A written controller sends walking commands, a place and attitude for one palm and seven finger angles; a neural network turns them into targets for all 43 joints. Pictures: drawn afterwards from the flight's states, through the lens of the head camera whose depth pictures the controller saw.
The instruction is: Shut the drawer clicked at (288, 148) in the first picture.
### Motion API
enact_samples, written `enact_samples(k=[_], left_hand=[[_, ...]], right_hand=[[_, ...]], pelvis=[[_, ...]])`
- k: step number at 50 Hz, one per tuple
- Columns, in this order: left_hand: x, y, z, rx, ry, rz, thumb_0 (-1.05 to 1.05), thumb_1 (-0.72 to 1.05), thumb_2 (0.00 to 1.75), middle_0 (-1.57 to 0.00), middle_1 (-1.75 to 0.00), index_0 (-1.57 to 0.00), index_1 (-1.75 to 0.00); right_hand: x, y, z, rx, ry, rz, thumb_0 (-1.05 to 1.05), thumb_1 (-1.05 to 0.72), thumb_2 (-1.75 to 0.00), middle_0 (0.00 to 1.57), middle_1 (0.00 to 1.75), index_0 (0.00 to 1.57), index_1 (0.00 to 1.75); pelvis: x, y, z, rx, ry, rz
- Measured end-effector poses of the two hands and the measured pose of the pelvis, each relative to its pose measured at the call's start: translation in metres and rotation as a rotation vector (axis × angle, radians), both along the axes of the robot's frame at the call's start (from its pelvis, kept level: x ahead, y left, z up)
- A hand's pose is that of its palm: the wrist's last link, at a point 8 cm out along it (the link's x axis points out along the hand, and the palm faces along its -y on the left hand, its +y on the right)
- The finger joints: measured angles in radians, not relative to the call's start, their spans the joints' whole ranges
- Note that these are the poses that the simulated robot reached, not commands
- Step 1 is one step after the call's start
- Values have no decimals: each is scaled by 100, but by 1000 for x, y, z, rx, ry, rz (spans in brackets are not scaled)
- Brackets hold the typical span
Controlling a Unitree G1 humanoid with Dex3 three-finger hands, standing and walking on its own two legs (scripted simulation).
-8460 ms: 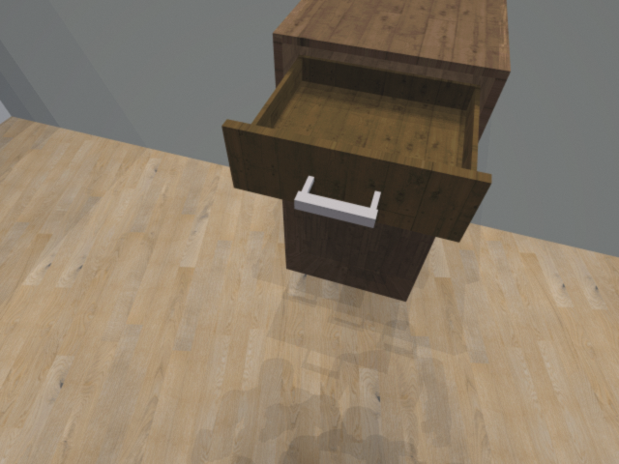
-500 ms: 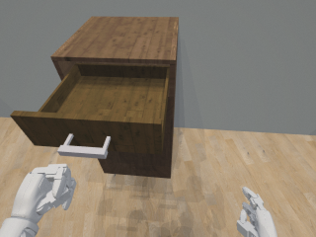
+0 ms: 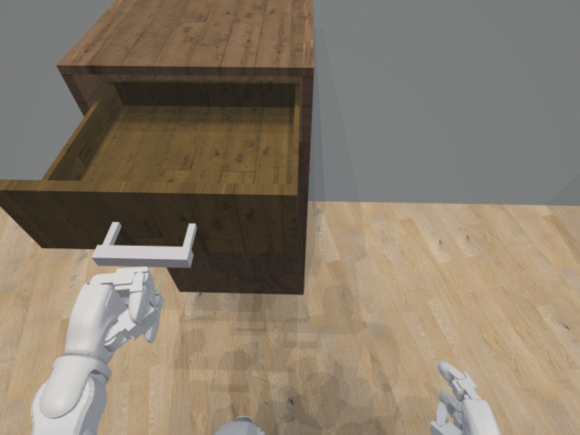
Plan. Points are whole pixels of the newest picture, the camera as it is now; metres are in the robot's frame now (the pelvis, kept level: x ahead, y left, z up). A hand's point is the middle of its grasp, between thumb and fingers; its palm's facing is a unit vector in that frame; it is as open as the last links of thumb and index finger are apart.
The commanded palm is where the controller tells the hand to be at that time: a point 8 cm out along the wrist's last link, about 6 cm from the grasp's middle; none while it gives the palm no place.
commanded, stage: bring the fist close to the handle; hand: left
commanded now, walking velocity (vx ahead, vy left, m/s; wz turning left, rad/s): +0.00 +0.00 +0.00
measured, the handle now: (148, 243) +0.36 +0.22 +0.06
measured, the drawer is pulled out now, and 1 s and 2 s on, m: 0.29 0.29 0.16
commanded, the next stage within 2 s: push the drawer shut in 0.48 s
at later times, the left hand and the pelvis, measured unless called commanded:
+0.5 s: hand (162, 308) +0.26 +0.18 +0.06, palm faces +0.01 -1.00 -0.07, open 3.3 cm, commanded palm +0.24 +0.24 +0.07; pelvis +0.01 -0.01 -0.01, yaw +0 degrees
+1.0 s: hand (156, 290) +0.29 +0.19 +0.07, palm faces +0.00 -1.00 -0.06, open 3.1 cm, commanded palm +0.28 +0.24 +0.07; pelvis +0.00 -0.02 -0.01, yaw +0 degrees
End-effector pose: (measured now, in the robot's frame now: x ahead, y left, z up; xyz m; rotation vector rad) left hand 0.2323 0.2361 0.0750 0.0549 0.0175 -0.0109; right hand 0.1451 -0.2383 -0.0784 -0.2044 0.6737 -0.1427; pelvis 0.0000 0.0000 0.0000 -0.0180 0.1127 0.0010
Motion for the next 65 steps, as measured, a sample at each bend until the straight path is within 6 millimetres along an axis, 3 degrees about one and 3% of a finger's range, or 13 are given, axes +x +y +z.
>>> enact_samples(k=[9,27,35,42,48,58,65], left_hand=[[15,-2,-10,2,-9,4,2,90,90,-140,-160,-140,-160],[7,-7,-4,17,-16,25,2,90,90,-140,-160,-140,-160],[9,0,-6,20,0,32,2,90,90,-140,-160,-140,-160],[28,3,-5,11,-18,20,3,90,91,-140,-160,-140,-160],[32,5,-6,8,-10,8,1,88,94,-140,-160,-140,-160],[39,10,-9,2,-25,9,-2,81,94,-140,-160,-140,-160],[56,12,-10,-2,-32,-6,-3,79,95,-140,-160,-140,-160]], right_hand=[[-4,-6,-7,-7,34,-14,1,-90,-90,20,30,20,30],[16,-18,-5,8,18,-7,1,-90,-90,20,30,20,30],[17,-28,-7,-1,29,-11,1,-90,-90,20,30,20,30],[10,-36,-13,-17,60,-24,1,-90,-90,20,30,20,30],[-1,-36,-17,-18,95,-32,1,-90,-90,20,30,20,30],[-16,-29,-22,-23,123,-26,1,-90,-90,20,30,20,30],[-27,-20,-25,-31,146,-21,1,-90,-90,20,30,20,30]], pelvis=[[0,-2,-5,0,26,-8],[9,-16,-5,10,27,-6],[9,-22,-6,10,26,1],[7,-24,-7,9,32,4],[5,-23,-6,10,33,3],[-7,-17,-8,-1,25,12],[-18,-11,-10,-11,24,16]])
